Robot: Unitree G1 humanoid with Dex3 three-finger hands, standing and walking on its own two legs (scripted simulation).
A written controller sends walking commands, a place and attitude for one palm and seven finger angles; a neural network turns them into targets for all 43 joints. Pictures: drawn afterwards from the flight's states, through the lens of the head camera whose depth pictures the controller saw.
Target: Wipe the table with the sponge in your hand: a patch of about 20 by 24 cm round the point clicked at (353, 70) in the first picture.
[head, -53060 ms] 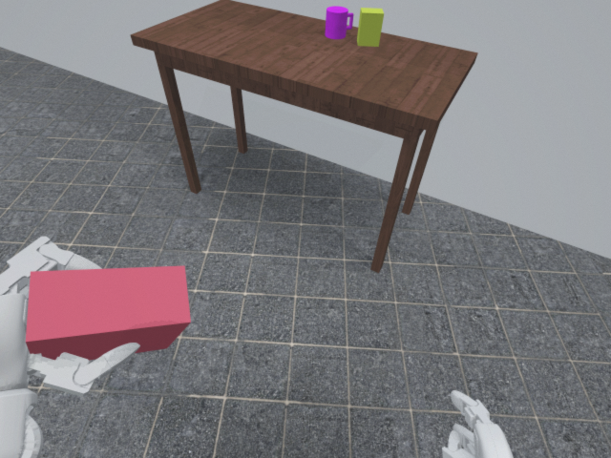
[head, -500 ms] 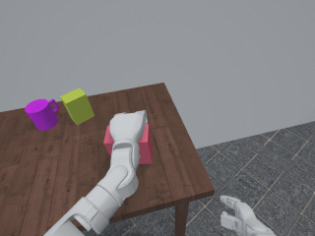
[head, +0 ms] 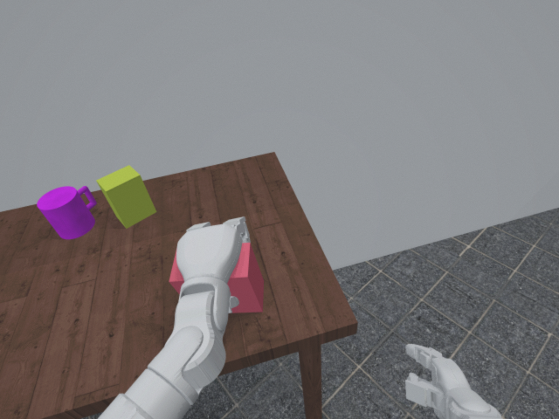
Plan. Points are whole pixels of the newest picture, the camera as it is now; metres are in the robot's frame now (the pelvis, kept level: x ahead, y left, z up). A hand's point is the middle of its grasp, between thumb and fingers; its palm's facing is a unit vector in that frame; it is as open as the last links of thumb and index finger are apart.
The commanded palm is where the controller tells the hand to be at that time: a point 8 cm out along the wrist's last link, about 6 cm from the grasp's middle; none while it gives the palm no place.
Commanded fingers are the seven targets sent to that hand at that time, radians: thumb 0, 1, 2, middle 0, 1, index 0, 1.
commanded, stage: wipe back along the third lane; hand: left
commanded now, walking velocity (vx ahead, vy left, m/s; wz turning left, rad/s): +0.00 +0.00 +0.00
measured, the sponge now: (225, 287) +0.32 +0.14 +0.02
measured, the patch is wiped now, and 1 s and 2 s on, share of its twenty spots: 1.00 1.00 1.00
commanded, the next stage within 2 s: slide back across to the middle lane in 0.04 s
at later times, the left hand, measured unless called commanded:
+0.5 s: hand (208, 275) +0.29 +0.14 +0.09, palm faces +0.13 -0.29 -0.95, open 9.9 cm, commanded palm +0.24 +0.17 +0.13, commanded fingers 0.00 0.10 1.30 -1.20 -1.60 -1.20 -1.60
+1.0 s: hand (172, 285) +0.27 +0.19 +0.09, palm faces +0.10 -0.28 -0.96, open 9.9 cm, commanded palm +0.24 +0.21 +0.13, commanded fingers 0.00 0.10 1.30 -1.20 -1.60 -1.20 -1.60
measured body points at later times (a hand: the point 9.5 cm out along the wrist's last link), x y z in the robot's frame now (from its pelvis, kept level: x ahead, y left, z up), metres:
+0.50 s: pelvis +0.00 +0.00 +0.00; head -0.02 -0.05 +0.45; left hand +0.28 +0.15 +0.14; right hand +0.23 -0.22 -0.08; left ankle -0.02 +0.13 -0.74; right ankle +0.00 -0.09 -0.74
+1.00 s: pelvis +0.00 +0.01 +0.00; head -0.02 -0.03 +0.45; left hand +0.26 +0.20 +0.14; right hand +0.23 -0.20 -0.08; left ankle -0.02 +0.13 -0.74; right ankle +0.00 -0.09 -0.74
